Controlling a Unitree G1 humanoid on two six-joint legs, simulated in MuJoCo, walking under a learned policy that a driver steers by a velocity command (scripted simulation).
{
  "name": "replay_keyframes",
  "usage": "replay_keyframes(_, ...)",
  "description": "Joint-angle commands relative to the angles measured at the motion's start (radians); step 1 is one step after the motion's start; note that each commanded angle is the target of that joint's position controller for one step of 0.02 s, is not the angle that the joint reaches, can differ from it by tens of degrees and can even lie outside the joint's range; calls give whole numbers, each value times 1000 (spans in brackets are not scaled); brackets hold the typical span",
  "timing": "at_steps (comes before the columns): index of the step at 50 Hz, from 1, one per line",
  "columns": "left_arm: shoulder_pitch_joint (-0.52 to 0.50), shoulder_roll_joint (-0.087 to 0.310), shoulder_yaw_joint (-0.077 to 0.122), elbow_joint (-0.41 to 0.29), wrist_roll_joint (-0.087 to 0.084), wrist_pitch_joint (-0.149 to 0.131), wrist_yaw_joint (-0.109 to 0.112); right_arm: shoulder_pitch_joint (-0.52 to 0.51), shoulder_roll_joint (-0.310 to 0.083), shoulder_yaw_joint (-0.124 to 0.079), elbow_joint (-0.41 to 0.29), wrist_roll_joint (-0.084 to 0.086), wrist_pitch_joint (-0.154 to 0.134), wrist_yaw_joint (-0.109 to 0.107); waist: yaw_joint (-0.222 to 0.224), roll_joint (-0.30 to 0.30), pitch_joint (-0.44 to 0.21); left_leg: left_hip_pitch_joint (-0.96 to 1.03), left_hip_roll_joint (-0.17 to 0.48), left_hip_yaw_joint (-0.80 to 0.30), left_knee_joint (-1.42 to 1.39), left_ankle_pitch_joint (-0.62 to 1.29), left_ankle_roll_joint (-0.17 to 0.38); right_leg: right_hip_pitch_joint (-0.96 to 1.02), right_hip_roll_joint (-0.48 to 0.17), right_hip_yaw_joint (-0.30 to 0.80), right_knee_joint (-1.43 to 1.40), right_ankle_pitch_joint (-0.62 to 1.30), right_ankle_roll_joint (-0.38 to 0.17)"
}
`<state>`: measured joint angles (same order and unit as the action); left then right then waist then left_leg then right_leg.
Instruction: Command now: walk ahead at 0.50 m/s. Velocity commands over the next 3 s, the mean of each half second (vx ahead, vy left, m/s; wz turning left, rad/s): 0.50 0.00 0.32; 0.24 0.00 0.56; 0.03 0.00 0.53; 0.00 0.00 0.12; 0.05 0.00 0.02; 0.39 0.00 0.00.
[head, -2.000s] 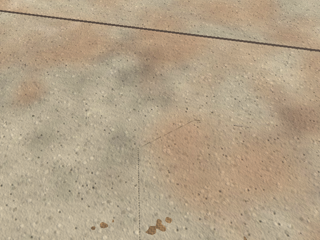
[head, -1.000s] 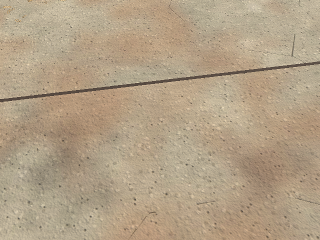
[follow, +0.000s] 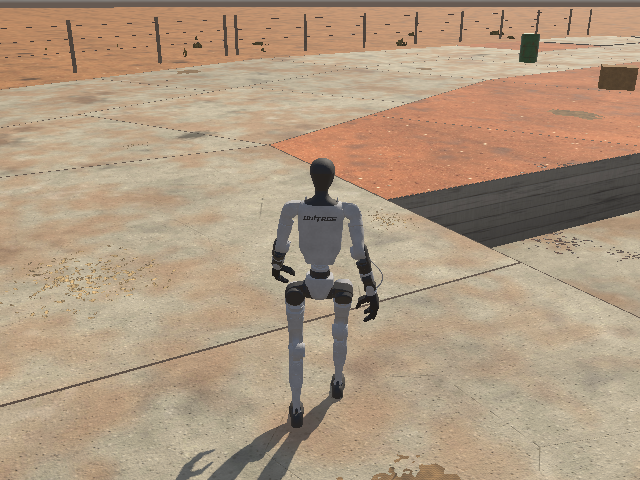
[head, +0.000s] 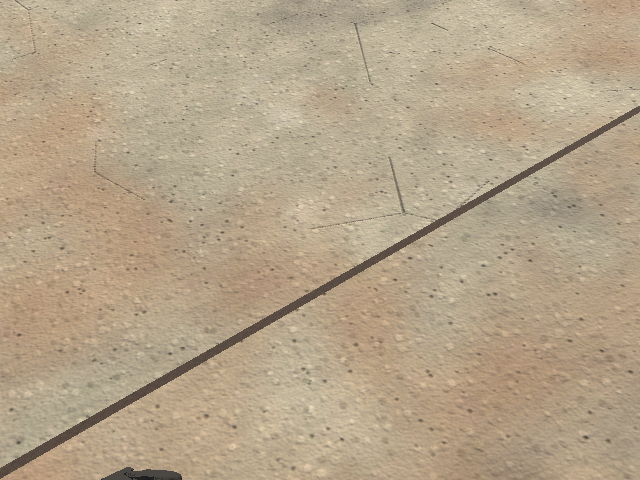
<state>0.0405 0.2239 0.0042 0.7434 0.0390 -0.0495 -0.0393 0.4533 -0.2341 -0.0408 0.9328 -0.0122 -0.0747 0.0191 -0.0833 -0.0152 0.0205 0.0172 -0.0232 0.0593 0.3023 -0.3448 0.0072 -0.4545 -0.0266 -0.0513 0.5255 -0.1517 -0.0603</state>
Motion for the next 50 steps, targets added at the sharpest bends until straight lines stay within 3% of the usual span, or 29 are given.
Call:
replay_keyframes(1,318,168,61,39,30,-32,27,-16,-126,-20,-56,8,-2,-8,194,-12,-162,-230,156,-47,389,541,96,500,-77,118,-107,-77,-77)
replay_keyframes(2,419,282,90,45,40,-30,40,35,-23,7,-107,32,-5,-4,201,-237,-276,-562,10,40,733,41,46,763,-372,535,-193,-202,-176)
replay_keyframes(3,410,257,90,53,-1,-17,41,15,-124,-21,-91,6,6,-17,196,-168,-256,-658,-6,-66,873,-169,61,684,-409,669,-262,-206,-198)
replay_keyframes(4,322,197,73,42,-9,-15,38,-30,-130,-28,-95,3,10,-16,155,-94,-125,-684,47,-116,897,-102,73,574,-361,516,-269,-195,-174)
replay_keyframes(5,262,139,59,38,-11,-23,34,-55,-106,-23,-92,7,10,-8,130,-68,-58,-660,81,-119,857,-30,71,467,-311,399,-307,-134,-146)
replay_keyframes(6,231,108,50,40,-12,-31,35,-63,-97,-24,-86,5,19,-3,107,-74,-20,-627,100,-113,817,7,67,400,-268,310,-341,-90,-110)
replay_keyframes(7,221,89,44,49,-16,-38,39,-51,-91,-25,-77,-10,32,3,85,-93,0,-597,110,-112,797,34,56,352,-235,244,-364,-39,-86)
replay_keyframes(11,262,109,54,81,-23,-68,43,-103,-64,-29,-87,-16,60,23,65,-55,14,-645,113,-101,796,149,33,353,-219,100,-402,148,-85)
replay_keyframes(15,314,101,54,113,-22,-68,48,-234,-53,-27,-131,-18,65,31,83,-45,48,-742,118,-83,692,267,17,394,-208,-4,-407,231,-88)
replay_keyframes(18,333,106,54,130,-22,-65,51,-336,-34,-12,-168,-19,61,40,103,-50,69,-705,106,-27,520,349,23,405,-194,-81,-396,291,-77)
replay_keyframes(22,398,130,60,167,-19,-54,62,-438,-34,-3,-219,-25,58,50,130,-46,89,-671,80,51,370,307,74,512,-228,-138,-345,439,-66)
replay_keyframes(24,392,150,63,173,-16,-44,68,-421,-46,-7,-224,-26,59,47,110,-60,64,-603,34,88,334,226,113,562,-237,-174,-252,693,-53)
replay_keyframes(26,377,184,72,174,-12,-29,74,-324,-72,-21,-204,-28,58,36,61,-86,-7,-475,-37,120,323,113,161,593,-242,-198,-57,959,-47)
replay_keyframes(27,373,199,76,171,-12,-19,74,-223,-94,-35,-177,-30,52,30,19,-83,-70,-353,-68,112,285,85,188,565,-242,-200,111,946,-45)
replay_keyframes(28,351,201,77,157,-19,-14,71,-70,-134,-56,-130,-44,41,17,-59,-29,-145,-132,-54,45,191,144,225,430,-214,-213,370,759,-14)
replay_keyframes(29,380,108,57,106,-31,-19,63,-18,-251,-88,-125,-49,40,0,-35,141,-244,151,224,-318,190,260,314,102,-111,-212,722,84,35)
replay_keyframes(30,360,119,62,48,-39,-24,55,-48,-318,-103,-153,-15,48,0,-6,213,-336,294,413,-788,70,593,467,-174,85,-38,981,-438,80)
replay_keyframes(31,263,136,61,37,-29,-27,55,-71,-288,-99,-149,8,55,-9,-13,45,-242,223,378,-598,73,753,431,-243,0,82,969,-330,74)
replay_keyframes(32,248,118,53,29,-39,-35,57,-122,-232,-84,-147,13,53,-17,19,27,-129,86,346,-466,74,880,393,-228,-31,74,901,-255,74)
replay_keyframes(33,260,117,55,45,-31,-32,60,-170,-182,-70,-150,13,53,-19,64,-20,-57,-32,277,-369,54,903,332,-182,-59,76,808,-232,77)
replay_keyframes(34,267,122,57,43,-12,-15,60,-207,-154,-61,-157,21,53,-22,95,-10,-30,-117,225,-311,35,904,302,-135,-67,79,749,-225,87)
replay_keyframes(35,291,117,57,47,0,7,57,-224,-140,-53,-164,20,51,-21,115,7,-42,-164,198,-275,26,922,280,-81,-68,79,706,-214,97)
replay_keyframes(37,303,101,55,38,0,35,53,-204,-170,-59,-161,13,40,-15,130,20,-75,-186,167,-245,36,1023,270,-61,-49,64,648,-192,114)
replay_keyframes(39,275,95,53,21,-4,45,53,-182,-194,-65,-164,8,39,-16,121,38,-96,-181,147,-237,47,1044,252,-81,-41,57,591,-147,121)
replay_keyframes(44,139,117,52,-34,-10,58,57,-127,-197,-66,-175,8,66,-28,69,87,-95,-134,132,-302,70,905,204,-143,-32,76,454,-65,126)
replay_keyframes(50,54,140,46,-75,-26,54,67,-97,-214,-74,-194,-8,90,-36,34,104,-59,-63,165,-433,130,852,223,-135,10,111,311,-134,103)
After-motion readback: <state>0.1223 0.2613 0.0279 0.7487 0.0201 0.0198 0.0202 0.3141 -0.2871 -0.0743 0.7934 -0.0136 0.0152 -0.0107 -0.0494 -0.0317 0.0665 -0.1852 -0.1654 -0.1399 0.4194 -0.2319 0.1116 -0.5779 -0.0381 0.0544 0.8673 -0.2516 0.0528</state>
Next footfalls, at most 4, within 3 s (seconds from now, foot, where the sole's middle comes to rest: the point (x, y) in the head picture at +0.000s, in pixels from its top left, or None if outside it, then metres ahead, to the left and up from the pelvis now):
0.02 right None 0.15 -0.10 -0.77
0.56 left None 0.41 0.12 -0.77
1.14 right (308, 423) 0.60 0.02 -0.77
1.58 left None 0.40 0.14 -0.77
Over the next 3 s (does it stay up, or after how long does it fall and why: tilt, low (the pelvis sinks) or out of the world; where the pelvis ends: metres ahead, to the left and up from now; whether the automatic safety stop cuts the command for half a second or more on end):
stays up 0.56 0.19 0.00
